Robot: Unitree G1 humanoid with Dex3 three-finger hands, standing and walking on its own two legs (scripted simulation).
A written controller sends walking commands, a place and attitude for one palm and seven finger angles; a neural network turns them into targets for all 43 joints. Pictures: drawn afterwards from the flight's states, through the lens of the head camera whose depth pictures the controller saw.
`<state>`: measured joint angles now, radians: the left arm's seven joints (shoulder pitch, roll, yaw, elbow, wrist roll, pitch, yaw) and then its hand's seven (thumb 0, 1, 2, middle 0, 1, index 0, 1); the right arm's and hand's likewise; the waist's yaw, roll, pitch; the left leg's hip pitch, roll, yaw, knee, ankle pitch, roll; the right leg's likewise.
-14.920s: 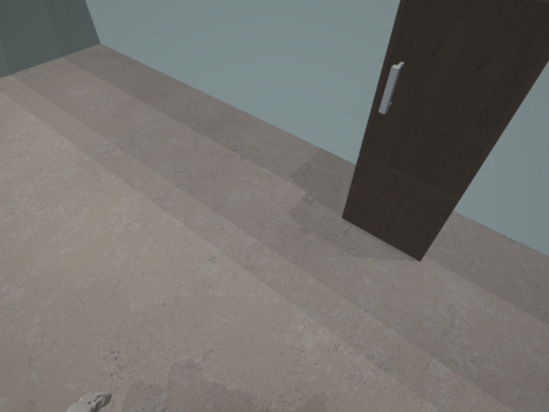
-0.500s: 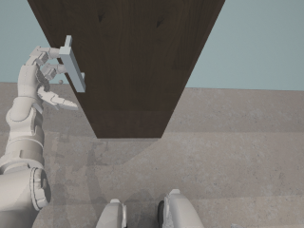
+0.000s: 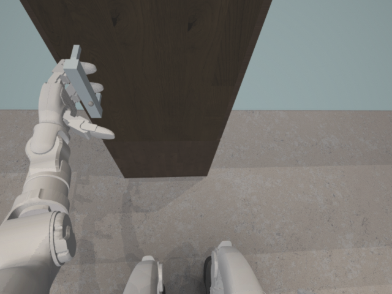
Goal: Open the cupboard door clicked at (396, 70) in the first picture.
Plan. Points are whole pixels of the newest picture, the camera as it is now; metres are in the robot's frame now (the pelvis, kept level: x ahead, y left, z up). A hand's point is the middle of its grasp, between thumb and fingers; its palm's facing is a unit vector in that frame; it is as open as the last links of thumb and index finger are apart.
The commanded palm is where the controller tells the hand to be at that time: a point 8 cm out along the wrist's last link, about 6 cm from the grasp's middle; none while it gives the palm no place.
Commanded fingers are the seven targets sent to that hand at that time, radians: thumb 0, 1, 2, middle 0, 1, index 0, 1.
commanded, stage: slide the fingers in behind the handle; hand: left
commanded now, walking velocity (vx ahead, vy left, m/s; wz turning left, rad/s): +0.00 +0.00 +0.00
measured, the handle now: (87, 84) +0.52 +0.20 +0.05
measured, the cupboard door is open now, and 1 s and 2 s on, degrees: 0 0 34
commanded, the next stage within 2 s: close the thumb around the handle in 0.22 s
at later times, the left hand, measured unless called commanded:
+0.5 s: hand (90, 103) +0.48 +0.19 +0.05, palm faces -0.02 -1.00 -0.03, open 12.9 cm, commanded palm +0.45 +0.23 +0.05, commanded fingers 0.00 0.06 0.54 -0.34 -1.26 -0.34 -1.26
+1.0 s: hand (94, 103) +0.48 +0.18 +0.05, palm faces -0.05 -1.00 -0.02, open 5.8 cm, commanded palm +0.46 +0.23 +0.05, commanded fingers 0.00 0.90 0.90 -0.40 -1.35 -0.40 -1.35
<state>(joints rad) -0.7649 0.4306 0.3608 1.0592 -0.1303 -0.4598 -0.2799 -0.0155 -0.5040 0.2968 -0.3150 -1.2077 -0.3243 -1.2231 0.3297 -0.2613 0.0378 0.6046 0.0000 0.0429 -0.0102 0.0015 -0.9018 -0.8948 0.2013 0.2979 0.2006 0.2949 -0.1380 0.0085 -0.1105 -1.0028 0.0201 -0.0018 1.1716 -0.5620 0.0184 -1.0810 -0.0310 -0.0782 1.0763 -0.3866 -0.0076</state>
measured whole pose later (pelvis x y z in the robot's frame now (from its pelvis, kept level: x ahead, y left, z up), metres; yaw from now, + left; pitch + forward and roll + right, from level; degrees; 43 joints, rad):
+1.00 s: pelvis +0.00 +0.00 +0.00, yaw +0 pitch +23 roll -2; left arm -0.77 0.42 0.36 1.06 -0.12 -0.47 -0.29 -0.01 0.67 0.82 -0.40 -1.34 -0.40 -1.34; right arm 0.33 -0.26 0.04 0.59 0.00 0.04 -0.01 0.00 -0.90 -0.89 0.20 0.30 0.20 0.29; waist -0.14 0.01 -0.12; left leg -1.01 0.02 0.00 1.18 -0.56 0.02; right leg -1.09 -0.03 -0.07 1.08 -0.39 0.00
